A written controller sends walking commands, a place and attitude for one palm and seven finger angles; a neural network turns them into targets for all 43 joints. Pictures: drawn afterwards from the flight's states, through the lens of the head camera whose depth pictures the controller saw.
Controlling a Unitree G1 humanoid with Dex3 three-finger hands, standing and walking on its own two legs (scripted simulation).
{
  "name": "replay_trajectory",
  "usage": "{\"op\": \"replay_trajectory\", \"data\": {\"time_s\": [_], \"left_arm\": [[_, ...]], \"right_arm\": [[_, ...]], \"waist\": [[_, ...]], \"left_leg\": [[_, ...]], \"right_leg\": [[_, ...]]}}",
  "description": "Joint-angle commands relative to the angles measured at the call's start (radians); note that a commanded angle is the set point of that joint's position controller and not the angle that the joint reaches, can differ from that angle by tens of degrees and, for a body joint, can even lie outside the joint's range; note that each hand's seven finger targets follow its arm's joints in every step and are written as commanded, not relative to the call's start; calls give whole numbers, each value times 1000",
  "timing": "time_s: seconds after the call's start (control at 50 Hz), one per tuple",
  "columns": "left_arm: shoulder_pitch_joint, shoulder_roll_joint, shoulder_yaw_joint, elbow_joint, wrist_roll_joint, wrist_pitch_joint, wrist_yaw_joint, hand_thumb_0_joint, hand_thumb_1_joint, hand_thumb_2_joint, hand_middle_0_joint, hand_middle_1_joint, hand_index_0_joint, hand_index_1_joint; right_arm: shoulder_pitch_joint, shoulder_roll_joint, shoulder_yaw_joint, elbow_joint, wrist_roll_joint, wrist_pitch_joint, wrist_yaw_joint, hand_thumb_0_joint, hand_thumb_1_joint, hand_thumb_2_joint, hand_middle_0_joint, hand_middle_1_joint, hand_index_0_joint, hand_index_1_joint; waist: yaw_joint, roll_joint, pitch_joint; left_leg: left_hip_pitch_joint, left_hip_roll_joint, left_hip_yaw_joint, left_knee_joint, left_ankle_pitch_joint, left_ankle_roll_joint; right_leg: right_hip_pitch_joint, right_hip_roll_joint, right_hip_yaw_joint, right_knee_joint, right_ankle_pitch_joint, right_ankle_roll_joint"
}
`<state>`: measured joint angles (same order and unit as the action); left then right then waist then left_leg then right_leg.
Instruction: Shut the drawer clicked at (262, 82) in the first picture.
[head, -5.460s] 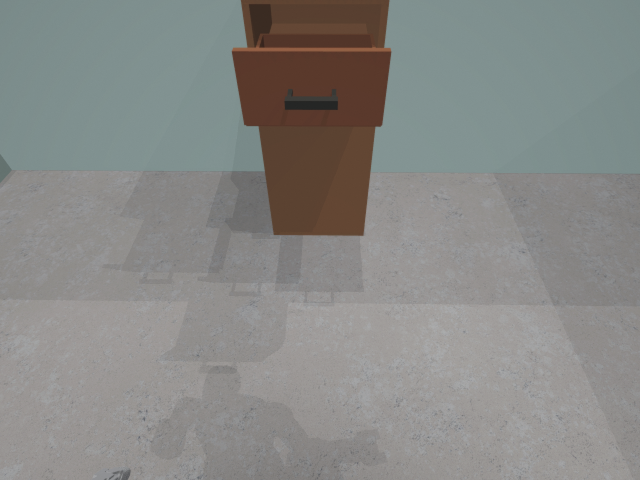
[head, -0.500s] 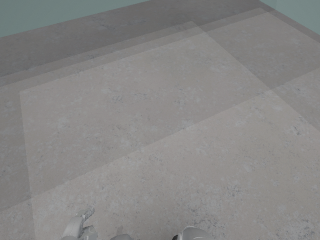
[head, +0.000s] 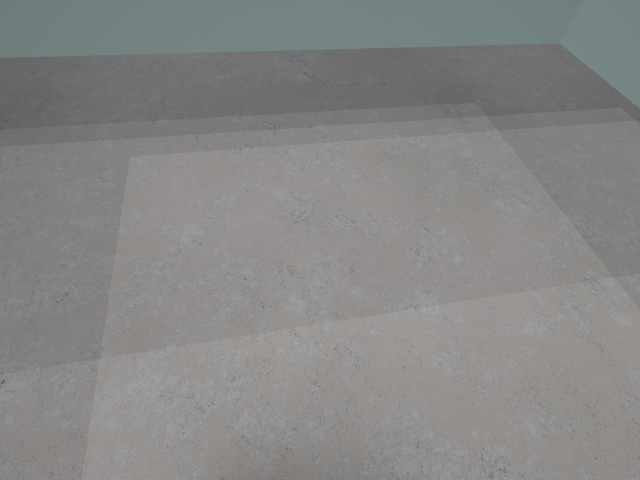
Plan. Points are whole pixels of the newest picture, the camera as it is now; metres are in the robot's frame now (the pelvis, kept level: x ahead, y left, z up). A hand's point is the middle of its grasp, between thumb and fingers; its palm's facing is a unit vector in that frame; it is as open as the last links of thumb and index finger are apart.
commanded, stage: turn to face it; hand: left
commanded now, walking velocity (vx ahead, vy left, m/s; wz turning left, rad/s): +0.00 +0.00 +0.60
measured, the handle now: out of the picture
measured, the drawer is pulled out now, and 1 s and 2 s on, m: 0.30 0.30 0.30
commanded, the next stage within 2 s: none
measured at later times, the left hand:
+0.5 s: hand out of the picture +0.05 +0.16 -0.13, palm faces +0.28 -0.91 -0.29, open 7.4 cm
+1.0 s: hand out of the picture -0.15 +0.16 -0.18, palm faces +0.60 -0.75 -0.28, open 7.4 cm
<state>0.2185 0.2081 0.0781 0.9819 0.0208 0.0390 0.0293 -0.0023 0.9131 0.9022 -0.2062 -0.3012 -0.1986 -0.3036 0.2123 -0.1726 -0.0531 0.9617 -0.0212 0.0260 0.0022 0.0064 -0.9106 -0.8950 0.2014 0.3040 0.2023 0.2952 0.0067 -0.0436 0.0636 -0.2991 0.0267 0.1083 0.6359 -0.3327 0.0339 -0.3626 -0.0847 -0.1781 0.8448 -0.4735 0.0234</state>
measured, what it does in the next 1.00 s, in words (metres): steps on the spot, turning left: right foot, then left foot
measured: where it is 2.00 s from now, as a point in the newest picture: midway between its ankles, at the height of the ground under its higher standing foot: outside the picture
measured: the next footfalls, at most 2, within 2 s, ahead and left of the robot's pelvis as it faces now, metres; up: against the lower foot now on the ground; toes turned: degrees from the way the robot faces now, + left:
right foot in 0.44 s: +0.04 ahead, -0.16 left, +0.00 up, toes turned +11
left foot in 0.92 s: -0.06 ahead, +0.07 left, +0.00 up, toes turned +39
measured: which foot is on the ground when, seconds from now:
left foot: down 0.00-0.42, up 0.44-0.90, down 0.92-1.00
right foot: up 0.00-0.42, down 0.44-0.92, up 0.94-1.00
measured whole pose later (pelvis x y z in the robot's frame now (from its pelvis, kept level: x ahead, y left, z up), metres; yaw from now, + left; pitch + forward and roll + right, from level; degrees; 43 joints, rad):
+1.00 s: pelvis -0.03 -0.03 +0.00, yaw +34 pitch +0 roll +0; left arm 0.28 0.27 0.08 0.96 0.02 0.07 0.02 0.00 0.91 0.90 -0.21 -0.30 -0.20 -0.30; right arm 0.09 -0.23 -0.05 0.88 -0.01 0.02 0.02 0.01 -0.91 -0.89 0.20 0.30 0.20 0.30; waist 0.05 -0.05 0.11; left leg -0.29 0.00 0.09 0.63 -0.34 0.04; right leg -0.38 -0.16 -0.14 1.01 -0.55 0.08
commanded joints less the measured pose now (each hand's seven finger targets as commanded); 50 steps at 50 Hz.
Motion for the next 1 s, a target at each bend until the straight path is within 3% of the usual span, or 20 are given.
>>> {"op": "replay_trajectory", "data": {"time_s": [0.0, 0.04, 0.12, 0.24, 0.32, 0.36, 0.38, 0.4, 0.42, 0.44, 0.5, 0.54, 0.72, 0.82, 0.86, 0.88, 0.9, 0.92, 0.94, 0.98], "left_arm": [[-65, 82, 23, -105, 4, -14, -8, 0, 900, 900, -200, -300, -200, -300], [-25, 83, 24, -80, 1, -15, -15, 0, 900, 900, -200, -300, -200, -300], [-22, 87, 23, -77, -3, -9, -10, 0, 900, 900, -200, -300, -200, -300], [-84, 83, 17, -117, -9, -8, -5, 0, 900, 900, -200, -300, -200, -300], [-44, 87, 13, -125, -16, -17, -1, 0, 900, 900, -200, -300, -200, -300], [27, 96, 19, -111, -20, -27, 2, 0, 900, 900, -200, -300, -200, -300], [74, 132, 26, -106, -15, -36, 6, 0, 900, 900, -200, -300, -200, -300], [90, 226, 45, -108, 3, -47, 14, 0, 900, 900, -200, -300, -200, -300], [65, 286, 48, -134, 3, -43, 16, 0, 900, 900, -200, -300, -200, -300], [18, 255, 37, -152, -1, -39, 16, 0, 900, 900, -200, -300, -200, -300], [-82, 150, 7, -169, -6, -53, 8, 0, 900, 900, -200, -300, -200, -300], [-40, 139, 3, -159, -3, -60, 7, 0, 900, 900, -200, -300, -200, -300], [93, 185, 14, -120, 8, -48, 7, 0, 900, 900, -200, -300, -200, -300], [99, 213, 27, -108, 11, -36, 4, 0, 900, 900, -200, -300, -200, -300], [77, 220, 32, -109, -1, -31, 0, 0, 900, 900, -200, -300, -200, -300], [72, 195, 30, -124, -8, -29, -6, 0, 900, 900, -200, -300, -200, -300], [25, 123, 10, -177, -15, -29, -15, 0, 900, 900, -200, -300, -200, -300], [-44, 144, 3, -199, -3, -14, -5, 0, 900, 900, -200, -300, -200, -300], [-42, 139, 6, -194, -1, -10, -4, 0, 900, 900, -200, -300, -200, -300], [-50, 145, 16, -154, -3, -6, -7, 0, 900, 900, -200, -300, -200, -300]], "right_arm": [[56, -196, -41, -53, -5, -18, -25, 0, -900, -900, 200, 300, 200, 300], [28, -190, -37, -67, 1, -27, -26, 0, -900, -900, 200, 300, 200, 300], [50, -210, -47, -62, 6, -25, -24, 0, -900, -900, 200, 300, 200, 300], [60, -236, -64, -68, -2, -9, -16, 0, -900, -900, 200, 300, 200, 300], [13, -253, -75, -89, -4, 0, -11, 0, -900, -900, 200, 300, 200, 300], [-24, -247, -78, -107, 1, 3, -9, 0, -900, -900, 200, 300, 200, 300], [-34, -218, -76, -120, 8, 4, -5, 0, -900, -900, 200, 300, 200, 300], [-14, -140, -64, -136, 17, 5, 1, 0, -900, -900, 200, 300, 200, 300], [-28, -143, -65, -160, 6, 5, 1, 0, -900, -900, 200, 300, 200, 300], [-33, -174, -73, -156, -3, 10, 5, 0, -900, -900, 200, 300, 200, 300], [-10, -163, -70, -95, -7, 25, 21, 0, -900, -900, 200, 300, 200, 300], [-6, -143, -64, -86, -3, 28, 27, 0, -900, -900, 200, 300, 200, 300], [-161, -134, -40, -129, 4, 29, 31, 0, -900, -900, 200, 300, 200, 300], [-158, -130, -26, -143, 11, 12, 29, 0, -900, -900, 200, 300, 200, 300], [-64, -163, -36, -125, 6, 2, 25, 0, -900, -900, 200, 300, 200, 300], [22, -240, -57, -107, 1, -8, 21, 0, -900, -900, 200, 300, 200, 300], [97, -365, -87, -98, 4, -15, 12, 0, -900, -900, 200, 300, 200, 300], [156, -373, -83, -68, 17, -5, 6, 0, -900, -900, 200, 300, 200, 300], [115, -337, -75, -74, 10, -7, -2, 0, -900, -900, 200, 300, 200, 300], [-2, -281, -57, -105, 4, -10, -15, 0, -900, -900, 200, 300, 200, 300]], "waist": [[-24, 205, -75], [-8, 154, -97], [-18, 151, -114], [-47, 202, -90], [-26, 235, -115], [10, 212, -142], [36, 137, -156], [44, -162, -150], [44, -276, -125], [24, -156, -97], [-36, -121, 1], [-28, -127, -6], [46, -166, -54], [51, -195, -102], [-6, -140, -152], [-56, 36, -216], [-104, 363, -225], [-115, 265, -222], [-88, 210, -179], [-48, 236, -95]], "left_leg": [[143, 295, -355, -310, 484, 131], [164, 243, -292, -313, 503, 103], [197, 214, -301, -315, 476, 112], [152, 212, -408, -310, 362, 138], [86, 180, -459, -263, 416, 126], [-2, 144, -453, -203, 374, 90], [-112, 90, -420, -137, 244, 39], [-304, -43, -250, 72, -49, -50], [-352, -82, -160, 308, -267, -89], [-317, -33, -198, 449, -239, -76], [-325, 11, -150, 589, -61, -103], [-314, 12, -120, 583, -24, -118], [-248, 29, -41, 316, -93, -123], [-94, 7, 20, 60, -86, -87], [87, -2, 25, -154, 99, -68], [305, 91, -112, -232, 324, -17], [447, 384, -487, -249, 805, 125], [412, 416, -444, -219, 926, 182], [352, 388, -397, -231, 839, 193], [227, 274, -335, -245, 727, 145]], "right_leg": [[-238, -19, 173, 332, 37, 37], [-226, -15, 175, 331, 109, 52], [-205, -4, 174, 254, 120, 73], [-136, 26, 170, 54, 42, 75], [13, 70, 162, -131, 50, 57], [172, 73, 152, -328, 180, 51], [315, 20, 187, -482, 253, 42], [438, -238, 423, -621, 184, -33], [317, -437, 589, -629, 293, -138], [203, -416, 496, -607, 279, -167], [168, -246, 261, -545, 461, -112], [202, -222, 173, -511, 615, -99], [338, -280, 104, -468, 719, -139], [338, -300, 59, -378, 780, -126], [266, -277, -9, -231, 709, -67], [94, -222, -40, -26, 543, -5], [-231, -66, -28, 207, -159, 82], [-247, -65, 100, 300, -191, 68], [-264, -79, 125, 342, -145, 67], [-242, -68, 165, 370, -13, 74]]}}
